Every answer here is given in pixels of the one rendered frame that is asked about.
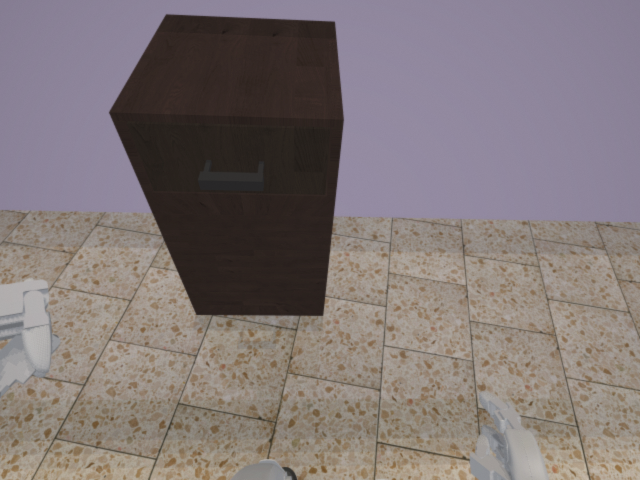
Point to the cabinet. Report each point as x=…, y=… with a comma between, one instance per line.
x=241, y=253

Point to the drawer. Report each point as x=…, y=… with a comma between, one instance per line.
x=173, y=154

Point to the handle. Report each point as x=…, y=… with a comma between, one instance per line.
x=235, y=181

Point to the right robot hand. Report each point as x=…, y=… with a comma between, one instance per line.
x=518, y=456

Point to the left robot shin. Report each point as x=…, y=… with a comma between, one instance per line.
x=271, y=461

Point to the left robot hand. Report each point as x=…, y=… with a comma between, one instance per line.
x=23, y=317

